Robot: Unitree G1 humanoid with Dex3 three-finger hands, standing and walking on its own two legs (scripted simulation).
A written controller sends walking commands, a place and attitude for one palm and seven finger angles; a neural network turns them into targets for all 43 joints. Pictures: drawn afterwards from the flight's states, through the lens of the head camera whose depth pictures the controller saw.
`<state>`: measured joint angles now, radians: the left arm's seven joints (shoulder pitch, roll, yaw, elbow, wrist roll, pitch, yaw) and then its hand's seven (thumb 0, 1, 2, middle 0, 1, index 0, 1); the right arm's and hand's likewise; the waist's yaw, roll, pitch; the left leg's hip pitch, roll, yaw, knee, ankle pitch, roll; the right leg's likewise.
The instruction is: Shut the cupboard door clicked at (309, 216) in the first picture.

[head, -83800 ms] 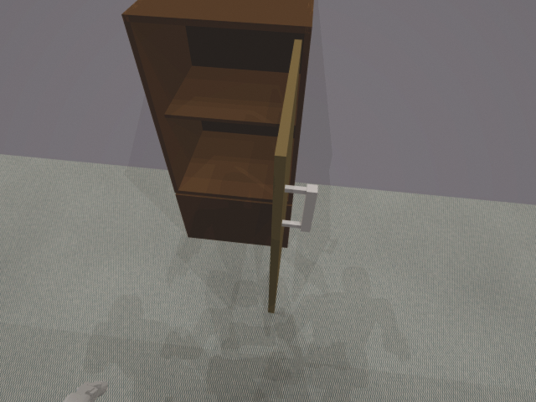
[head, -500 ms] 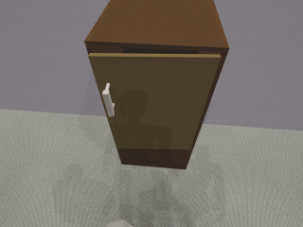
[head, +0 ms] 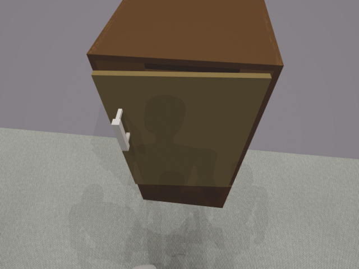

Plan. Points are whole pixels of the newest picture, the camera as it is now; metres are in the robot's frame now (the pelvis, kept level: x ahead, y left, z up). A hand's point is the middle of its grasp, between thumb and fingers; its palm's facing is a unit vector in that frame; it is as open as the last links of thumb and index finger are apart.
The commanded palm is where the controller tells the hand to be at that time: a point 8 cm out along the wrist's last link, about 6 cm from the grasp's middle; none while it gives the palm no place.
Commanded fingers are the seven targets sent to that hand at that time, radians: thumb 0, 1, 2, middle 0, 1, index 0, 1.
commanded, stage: come to a stop and stand still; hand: left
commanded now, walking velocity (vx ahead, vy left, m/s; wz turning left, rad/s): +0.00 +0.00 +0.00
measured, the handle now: (122, 130) +0.46 +0.20 -0.01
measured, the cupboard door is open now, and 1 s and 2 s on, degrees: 4 4 4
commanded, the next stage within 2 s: none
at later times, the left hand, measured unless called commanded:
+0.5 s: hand out of the picture +0.03 +0.23 -0.16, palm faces -0.01 -0.97 -0.25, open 7.4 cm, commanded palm none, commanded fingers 0.00 0.90 0.90 -0.20 -0.30 -0.20 -0.30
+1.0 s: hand out of the picture -0.18 +0.23 -0.17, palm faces +0.08 -0.98 -0.19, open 7.4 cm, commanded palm none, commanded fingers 0.00 0.90 0.90 -0.20 -0.30 -0.20 -0.30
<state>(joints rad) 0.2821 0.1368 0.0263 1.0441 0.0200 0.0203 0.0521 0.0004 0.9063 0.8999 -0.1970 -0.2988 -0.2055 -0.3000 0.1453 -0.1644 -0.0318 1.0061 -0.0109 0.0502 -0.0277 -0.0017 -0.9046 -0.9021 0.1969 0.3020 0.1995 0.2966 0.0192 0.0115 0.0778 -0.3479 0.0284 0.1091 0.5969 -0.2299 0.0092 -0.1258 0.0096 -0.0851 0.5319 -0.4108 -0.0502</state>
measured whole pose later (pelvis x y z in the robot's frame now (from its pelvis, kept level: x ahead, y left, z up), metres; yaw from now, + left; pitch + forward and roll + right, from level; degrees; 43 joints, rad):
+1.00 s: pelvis -0.11 +0.06 +0.00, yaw +1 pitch -2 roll -2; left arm 0.43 0.16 0.02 1.10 0.02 0.04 0.03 0.00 0.90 0.90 -0.19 -0.30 -0.20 -0.30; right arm 0.28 -0.18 -0.04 1.03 -0.02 0.04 -0.01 0.00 -0.91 -0.90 0.20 0.30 0.20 0.30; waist 0.01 0.01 0.02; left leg -0.40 -0.03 0.04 0.62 -0.29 0.01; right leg -0.24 0.00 -0.03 0.53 -0.29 -0.02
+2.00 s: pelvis -0.12 +0.03 +0.01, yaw -2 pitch +0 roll +0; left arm 0.40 0.10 -0.03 1.12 0.01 -0.02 0.05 0.00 0.91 0.90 -0.19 -0.30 -0.20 -0.30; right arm 0.29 -0.14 0.00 1.13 -0.01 -0.01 -0.03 0.01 -0.92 -0.90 0.19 0.30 0.20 0.30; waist 0.01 -0.01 0.03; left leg -0.31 -0.01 0.08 0.42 -0.11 0.04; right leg -0.07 0.04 -0.03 0.43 -0.36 -0.05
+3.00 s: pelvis -0.09 +0.03 +0.01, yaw -2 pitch -1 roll +1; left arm 0.38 0.12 -0.02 1.11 0.01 -0.01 0.05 0.00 0.91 0.90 -0.19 -0.30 -0.20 -0.30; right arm 0.25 -0.15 0.02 1.14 -0.01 -0.01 -0.04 0.00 -0.92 -0.90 0.19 0.30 0.20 0.30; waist 0.01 -0.03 0.05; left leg -0.25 -0.01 0.09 0.44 -0.16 0.03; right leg 0.02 0.04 -0.02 0.38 -0.37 -0.05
